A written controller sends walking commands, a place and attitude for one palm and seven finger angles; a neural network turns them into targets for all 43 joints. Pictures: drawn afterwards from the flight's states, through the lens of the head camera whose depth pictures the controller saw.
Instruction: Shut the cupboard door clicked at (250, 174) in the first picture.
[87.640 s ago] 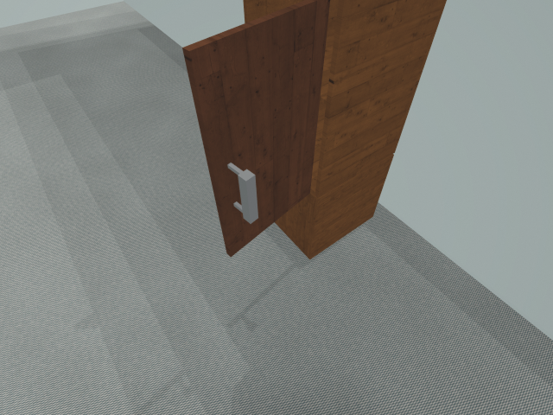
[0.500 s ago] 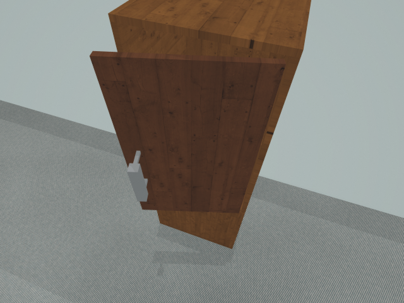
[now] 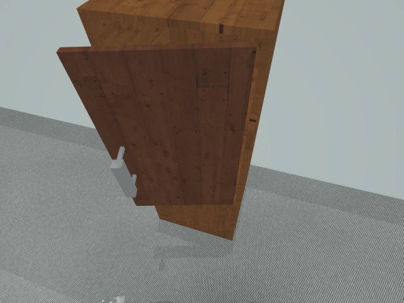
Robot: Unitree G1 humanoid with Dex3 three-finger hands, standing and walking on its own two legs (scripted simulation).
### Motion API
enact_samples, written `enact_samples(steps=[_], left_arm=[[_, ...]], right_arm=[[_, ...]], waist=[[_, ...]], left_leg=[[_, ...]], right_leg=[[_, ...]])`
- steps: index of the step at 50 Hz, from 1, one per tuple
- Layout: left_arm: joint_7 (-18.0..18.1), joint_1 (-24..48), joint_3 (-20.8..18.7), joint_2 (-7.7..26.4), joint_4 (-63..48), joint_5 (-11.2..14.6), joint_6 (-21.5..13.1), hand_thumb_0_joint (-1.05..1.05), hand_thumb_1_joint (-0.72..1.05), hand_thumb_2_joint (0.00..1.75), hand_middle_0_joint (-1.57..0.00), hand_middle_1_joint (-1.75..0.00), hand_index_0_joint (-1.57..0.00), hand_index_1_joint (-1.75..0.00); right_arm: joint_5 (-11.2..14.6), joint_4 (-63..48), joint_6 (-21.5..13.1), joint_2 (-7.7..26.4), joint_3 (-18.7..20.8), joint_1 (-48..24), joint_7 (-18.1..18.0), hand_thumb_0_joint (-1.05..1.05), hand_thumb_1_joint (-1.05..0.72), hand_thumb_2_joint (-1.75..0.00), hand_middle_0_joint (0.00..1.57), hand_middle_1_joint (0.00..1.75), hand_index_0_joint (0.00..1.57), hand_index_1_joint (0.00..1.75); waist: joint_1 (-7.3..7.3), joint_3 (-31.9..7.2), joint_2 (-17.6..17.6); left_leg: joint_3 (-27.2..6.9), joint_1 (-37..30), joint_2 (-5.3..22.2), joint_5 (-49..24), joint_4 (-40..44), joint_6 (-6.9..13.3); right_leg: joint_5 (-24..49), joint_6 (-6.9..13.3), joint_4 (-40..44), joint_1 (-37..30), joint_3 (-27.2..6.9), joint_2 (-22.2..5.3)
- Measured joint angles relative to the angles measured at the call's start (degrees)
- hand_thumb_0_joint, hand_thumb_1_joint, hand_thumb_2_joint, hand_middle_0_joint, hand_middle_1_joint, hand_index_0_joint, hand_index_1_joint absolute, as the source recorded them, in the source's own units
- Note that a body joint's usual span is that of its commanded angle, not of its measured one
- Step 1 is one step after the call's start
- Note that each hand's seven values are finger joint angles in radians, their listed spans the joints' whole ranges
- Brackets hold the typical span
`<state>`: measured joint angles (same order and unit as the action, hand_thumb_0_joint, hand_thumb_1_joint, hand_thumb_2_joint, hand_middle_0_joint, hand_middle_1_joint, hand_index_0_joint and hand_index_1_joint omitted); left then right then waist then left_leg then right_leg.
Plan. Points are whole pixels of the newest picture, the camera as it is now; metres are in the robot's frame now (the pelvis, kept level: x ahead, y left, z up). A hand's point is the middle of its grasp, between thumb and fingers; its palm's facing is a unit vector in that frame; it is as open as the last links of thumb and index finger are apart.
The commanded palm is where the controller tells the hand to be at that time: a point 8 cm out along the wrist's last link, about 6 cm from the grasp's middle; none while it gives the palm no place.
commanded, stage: come to a stop and stand still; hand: left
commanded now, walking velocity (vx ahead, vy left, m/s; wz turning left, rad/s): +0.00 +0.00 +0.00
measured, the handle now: (126, 172) +0.44 +0.22 -0.07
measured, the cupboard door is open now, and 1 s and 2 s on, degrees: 18 18 18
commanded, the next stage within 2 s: look again from close up in 0.58 s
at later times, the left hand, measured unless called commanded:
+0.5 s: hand out of the picture -0.09 +0.19 -0.16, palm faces +0.05 -0.98 -0.17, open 7.3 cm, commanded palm none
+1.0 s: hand out of the picture -0.01 +0.19 -0.15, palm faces +0.02 -0.97 -0.24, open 7.3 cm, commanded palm none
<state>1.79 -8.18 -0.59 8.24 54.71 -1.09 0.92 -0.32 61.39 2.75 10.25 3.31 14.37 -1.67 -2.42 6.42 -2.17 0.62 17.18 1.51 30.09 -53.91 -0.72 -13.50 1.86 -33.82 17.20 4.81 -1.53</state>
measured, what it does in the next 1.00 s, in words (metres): steps on the spot: left foot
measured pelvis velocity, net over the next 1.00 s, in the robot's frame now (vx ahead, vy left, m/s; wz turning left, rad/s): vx -0.02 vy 0.01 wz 0.00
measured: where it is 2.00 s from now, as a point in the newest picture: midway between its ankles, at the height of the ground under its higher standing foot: outside the picture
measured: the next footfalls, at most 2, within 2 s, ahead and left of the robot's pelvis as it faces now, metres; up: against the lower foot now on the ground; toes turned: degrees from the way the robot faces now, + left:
left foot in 0.12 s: +0.02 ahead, +0.12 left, +0.00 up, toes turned +3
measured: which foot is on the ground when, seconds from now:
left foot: up 0.00-0.10, down 0.12-1.00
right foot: down 0.00-1.00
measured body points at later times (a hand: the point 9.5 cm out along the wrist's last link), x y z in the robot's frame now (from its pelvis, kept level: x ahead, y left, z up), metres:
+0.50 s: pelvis -0.03 +0.02 +0.01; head -0.03 +0.03 +0.46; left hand -0.09 +0.24 -0.15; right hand -0.01 -0.20 -0.14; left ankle -0.02 +0.12 -0.73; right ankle +0.00 -0.11 -0.73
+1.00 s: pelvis -0.02 +0.01 +0.01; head -0.03 -0.01 +0.46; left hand -0.01 +0.24 -0.13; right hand -0.02 -0.20 -0.16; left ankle -0.02 +0.12 -0.73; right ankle +0.00 -0.11 -0.73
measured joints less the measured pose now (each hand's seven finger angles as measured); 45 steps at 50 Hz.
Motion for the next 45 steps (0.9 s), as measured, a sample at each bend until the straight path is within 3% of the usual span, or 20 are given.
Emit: enact_samples(steps=[3, 6, 9, 13, 16, 21, 34, 39, 45], left_arm=[[0.2, -0.3, -0.5, -0.2, -0.1, 0.1, 0.3, -0.01, 0.93, 0.90, -0.20, -0.30, -0.20, -0.30], [0.0, -1.3, -0.7, 0.3, 0.1, 0.1, 0.8, -0.01, 0.94, 0.90, -0.20, -0.30, -0.21, -0.30], [0.1, -2.6, -1.6, 1.4, 1.1, 0.7, 1.6, -0.01, 0.94, 0.90, -0.20, -0.30, -0.21, -0.30], [-0.3, -5.8, -1.6, 2.2, 2.8, 0.1, 1.5, -0.01, 0.94, 0.90, -0.20, -0.30, -0.20, -0.30], [-0.1, -8.3, -1.2, 2.3, 4.9, 0.2, 0.6, 0.00, 0.93, 0.90, -0.20, -0.30, -0.20, -0.30], [0.1, -11.4, 0.1, 1.0, 8.6, 0.4, 0.2, 0.00, 0.92, 0.90, -0.19, -0.30, -0.20, -0.30], [0.2, -13.1, 1.0, -1.4, 10.7, 0.1, -0.6, 0.01, 0.91, 0.90, -0.19, -0.30, -0.20, -0.30], [0.6, -12.3, 1.8, -1.6, 9.4, -0.2, -1.5, 0.00, 0.91, 0.90, -0.20, -0.30, -0.20, -0.30], [0.1, -11.4, 1.6, -0.9, 8.2, -0.1, -1.7, 0.00, 0.91, 0.90, -0.20, -0.30, -0.20, -0.30]], right_arm=[[-0.2, -0.7, -0.5, -0.6, -0.3, -0.8, 0.4, 0.00, -0.91, -0.90, 0.20, 0.30, 0.20, 0.30], [-0.4, -1.1, -1.3, -1.1, -0.7, -0.6, 0.6, 0.00, -0.91, -0.90, 0.20, 0.30, 0.20, 0.30], [-0.9, -0.6, -1.8, -2.6, -1.2, 0.2, 0.5, 0.00, -0.92, -0.90, 0.19, 0.30, 0.20, 0.30], [-1.0, 0.6, -1.8, -2.9, -1.8, 1.8, 0.4, 0.01, -0.93, -0.90, 0.20, 0.30, 0.20, 0.30], [-0.7, 1.7, -2.0, -2.5, -1.9, 1.1, 0.1, 0.01, -0.94, -0.90, 0.20, 0.30, 0.20, 0.30], [-0.1, 1.9, -3.0, -1.5, -2.0, -0.5, 0.2, 0.01, -0.94, -0.90, 0.20, 0.30, 0.20, 0.30], [-0.1, 3.9, -2.4, -2.2, -2.4, 0.9, 0.7, 0.01, -0.92, -0.90, 0.20, 0.30, 0.20, 0.30], [-0.6, 0.7, -2.9, -1.7, -3.0, 2.7, 1.3, 0.01, -0.92, -0.90, 0.20, 0.30, 0.20, 0.30], [-0.7, -0.5, -3.3, -1.2, -3.3, 4.7, 1.2, 0.01, -0.92, -0.90, 0.20, 0.30, 0.20, 0.30]], waist=[[0.84, -1.1, 1.0], [1.61, -2.6, 1.5], [2.50, -3.6, 3.9], [3.66, -5.4, 4.5], [4.77, -5.3, 4.5], [3.97, -3.6, 3.1], [3.83, -4.9, 3.0], [2.76, -5.2, 1.8], [2.34, -7.3, -0.3]], left_leg=[[0.8, 0.1, 1.0, -3.1, 5.1, 0.0], [1.7, -3.2, 1.4, -7.9, 15.9, 0.2], [2.6, -4.0, 0.4, -10.7, 18.8, 1.7], [2.8, -5.3, -0.9, -13.4, 23.6, 2.5], [3.9, -5.7, -1.6, -14.5, 25.5, 2.6], [4.1, -7.2, -1.8, -16.6, 28.4, 2.8], [4.1, -7.4, -2.1, -18.0, 30.4, 2.7], [3.6, -3.7, -1.6, -15.2, 24.5, 2.6], [3.8, -4.7, -2.3, -14.4, 24.7, 2.7]], right_leg=[[1.7, 0.0, 1.8, 0.1, 0.7, 0.5], [2.5, -0.4, 2.0, 1.0, 1.3, 1.2], [0.9, -1.3, 2.1, 1.2, 0.2, 0.6], [0.6, -2.2, 2.2, -1.5, -1.2, -0.5], [0.4, -3.5, 6.7, -4.0, -2.8, -1.0], [3.3, -3.6, 9.5, -5.3, -3.0, -1.0], [4.0, -3.4, 10.3, -4.9, -2.9, -1.2], [1.5, -2.7, 5.4, -2.0, -2.5, -1.0], [-0.3, -2.8, 3.5, -1.9, -2.9, -1.7]])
